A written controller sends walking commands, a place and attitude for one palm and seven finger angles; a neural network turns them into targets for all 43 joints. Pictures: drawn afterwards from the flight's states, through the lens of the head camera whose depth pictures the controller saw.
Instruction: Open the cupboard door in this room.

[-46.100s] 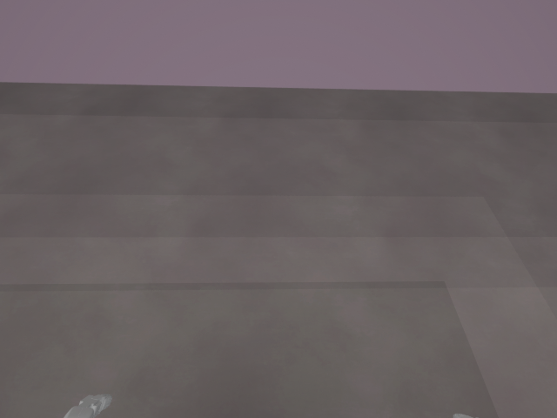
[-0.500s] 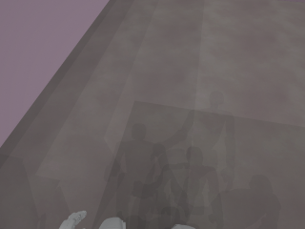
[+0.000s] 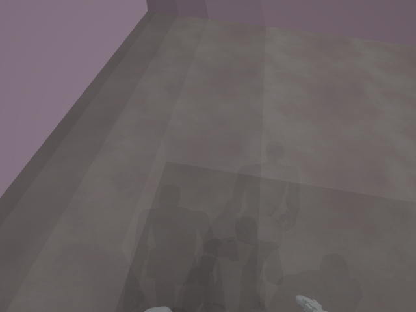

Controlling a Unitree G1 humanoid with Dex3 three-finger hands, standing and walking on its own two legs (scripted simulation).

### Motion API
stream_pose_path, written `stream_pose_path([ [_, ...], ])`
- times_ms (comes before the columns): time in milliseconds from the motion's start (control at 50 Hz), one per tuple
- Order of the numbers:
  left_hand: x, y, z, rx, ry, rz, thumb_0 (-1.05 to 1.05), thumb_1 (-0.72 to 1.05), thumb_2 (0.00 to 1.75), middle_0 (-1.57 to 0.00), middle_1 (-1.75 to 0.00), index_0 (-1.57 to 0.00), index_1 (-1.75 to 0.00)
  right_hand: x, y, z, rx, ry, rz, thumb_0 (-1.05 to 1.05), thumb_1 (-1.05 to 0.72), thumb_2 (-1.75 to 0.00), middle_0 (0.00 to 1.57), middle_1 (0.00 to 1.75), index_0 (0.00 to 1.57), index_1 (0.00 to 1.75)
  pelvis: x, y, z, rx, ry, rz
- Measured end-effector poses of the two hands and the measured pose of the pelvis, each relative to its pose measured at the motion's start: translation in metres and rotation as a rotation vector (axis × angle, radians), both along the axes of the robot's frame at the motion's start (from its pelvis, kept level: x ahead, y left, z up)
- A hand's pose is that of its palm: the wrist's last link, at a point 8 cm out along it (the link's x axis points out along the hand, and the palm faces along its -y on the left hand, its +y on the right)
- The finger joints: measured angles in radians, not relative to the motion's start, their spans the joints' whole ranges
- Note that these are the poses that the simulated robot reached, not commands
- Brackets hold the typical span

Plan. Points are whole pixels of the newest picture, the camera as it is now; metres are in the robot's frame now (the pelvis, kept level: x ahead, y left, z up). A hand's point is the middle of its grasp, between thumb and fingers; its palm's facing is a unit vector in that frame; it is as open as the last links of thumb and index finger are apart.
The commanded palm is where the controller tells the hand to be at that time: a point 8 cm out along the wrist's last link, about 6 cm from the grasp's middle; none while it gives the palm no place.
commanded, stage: walk to a spot facing it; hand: left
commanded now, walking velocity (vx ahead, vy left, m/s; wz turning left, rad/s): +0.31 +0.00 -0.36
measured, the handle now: out of the picture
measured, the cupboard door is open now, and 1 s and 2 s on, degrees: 46 46 46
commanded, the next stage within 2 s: turn to face it in 0.14 s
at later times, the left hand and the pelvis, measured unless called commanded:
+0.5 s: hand (180, 224) +0.34 +0.10 -0.14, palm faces -0.07 -0.98 -0.20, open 7.4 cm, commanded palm none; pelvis +0.20 -0.07 +0.01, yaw -1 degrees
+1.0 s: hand (152, 233) +0.31 +0.17 -0.15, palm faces +0.28 -0.92 -0.27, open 7.4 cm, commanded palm none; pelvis +0.28 -0.07 +0.01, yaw +15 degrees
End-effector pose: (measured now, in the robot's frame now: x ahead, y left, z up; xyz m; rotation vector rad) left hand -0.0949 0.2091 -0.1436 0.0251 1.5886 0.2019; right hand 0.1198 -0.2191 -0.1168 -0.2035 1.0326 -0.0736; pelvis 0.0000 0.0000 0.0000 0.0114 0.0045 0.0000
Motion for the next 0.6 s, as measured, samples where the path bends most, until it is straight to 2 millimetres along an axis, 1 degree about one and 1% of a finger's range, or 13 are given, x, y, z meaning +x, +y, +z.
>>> stream_pose_path([
  [40, 0.044, 0.010, 0.003, 0.011, -0.056, -0.030, 0.01, 0.91, 0.90, -0.20, -0.30, -0.20, -0.30, -0.014, -0.002, 0.000, -0.007, 0.067, -0.040, 0.00, -0.91, -0.89, 0.20, 0.29, 0.20, 0.30, 0.017, 0.001, 0.006, 0.001, 0.001, -0.007],
  [80, 0.094, 0.018, 0.008, 0.025, -0.129, -0.059, 0.01, 0.91, 0.90, -0.20, -0.30, -0.20, -0.30, -0.031, -0.007, 0.000, -0.020, 0.146, -0.090, 0.00, -0.92, -0.89, 0.20, 0.29, 0.20, 0.30, 0.034, 0.001, 0.012, 0.001, 0.004, -0.016],
  [160, 0.193, 0.022, 0.021, 0.048, -0.267, -0.129, 0.01, 0.91, 0.90, -0.20, -0.30, -0.19, -0.30, -0.064, -0.021, 0.001, -0.025, 0.309, -0.168, 0.00, -0.93, -0.89, 0.20, 0.29, 0.20, 0.30, 0.068, -0.003, 0.020, 0.002, 0.008, -0.048],
  [220, 0.262, 0.015, 0.027, 0.060, -0.335, -0.203, 0.01, 0.91, 0.90, -0.20, -0.30, -0.19, -0.30, -0.081, -0.028, -0.002, -0.007, 0.401, -0.234, 0.00, -0.93, -0.89, 0.20, 0.29, 0.20, 0.30, 0.095, -0.012, 0.019, 0.007, 0.010, -0.080],
  [260, 0.307, 0.006, 0.029, 0.070, -0.366, -0.258, 0.01, 0.91, 0.90, -0.20, -0.30, -0.19, -0.30, -0.086, -0.033, -0.006, 0.010, 0.447, -0.279, 0.00, -0.92, -0.90, 0.20, 0.29, 0.20, 0.30, 0.115, -0.021, 0.015, 0.013, 0.012, -0.102],
  [300, 0.349, -0.006, 0.029, 0.084, -0.400, -0.307, 0.01, 0.91, 0.90, -0.20, -0.30, -0.19, -0.30, -0.087, -0.039, -0.012, 0.028, 0.491, -0.313, 0.01, -0.92, -0.90, 0.20, 0.29, 0.20, 0.30, 0.135, -0.033, 0.009, 0.019, 0.011, -0.113],
  [340, 0.386, -0.019, 0.023, 0.105, -0.454, -0.337, 0.01, 0.91, 0.90, -0.20, -0.30, -0.19, -0.30, -0.083, -0.045, -0.022, 0.050, 0.535, -0.331, 0.01, -0.91, -0.90, 0.20, 0.29, 0.20, 0.30, 0.156, -0.048, -0.002, 0.032, 0.013, -0.106],
  [380, 0.409, -0.032, 0.024, 0.107, -0.486, -0.338, 0.01, 0.91, 0.90, -0.20, -0.30, -0.19, -0.30, -0.070, -0.050, -0.025, 0.063, 0.565, -0.337, 0.01, -0.91, -0.90, 0.20, 0.29, 0.20, 0.30, 0.169, -0.056, -0.003, 0.019, 0.008, -0.093],
  [420, 0.420, -0.044, 0.027, 0.097, -0.496, -0.321, 0.01, 0.91, 0.90, -0.20, -0.30, -0.19, -0.30, -0.046, -0.055, -0.022, 0.066, 0.559, -0.326, 0.01, -0.91, -0.90, 0.20, 0.29, 0.20, 0.30, 0.181, -0.062, 0.002, 0.012, 0.002, -0.070],
  [460, 0.425, -0.054, 0.030, 0.083, -0.492, -0.291, 0.01, 0.91, 0.90, -0.20, -0.30, -0.19, -0.30, -0.015, -0.061, -0.018, 0.062, 0.524, -0.303, 0.01, -0.91, -0.90, 0.20, 0.29, 0.20, 0.30, 0.193, -0.066, 0.009, 0.008, 0.002, -0.047],
  [520, 0.423, -0.066, 0.029, 0.052, -0.470, -0.237, 0.00, 0.91, 0.90, -0.20, -0.30, -0.20, -0.30, 0.039, -0.068, -0.011, 0.053, 0.447, -0.256, 0.01, -0.91, -0.90, 0.20, 0.29, 0.20, 0.30, 0.209, -0.070, 0.016, 0.008, 0.008, -0.015],
  [600, 0.427, -0.059, 0.028, 0.061, -0.483, -0.145, -0.02, 0.95, 0.90, -0.21, -0.30, -0.20, -0.30, 0.110, -0.072, -0.005, 0.031, 0.343, -0.169, 0.01, -0.91, -0.90, 0.20, 0.29, 0.20, 0.30, 0.226, -0.070, 0.018, -0.004, 0.014, 0.037],
])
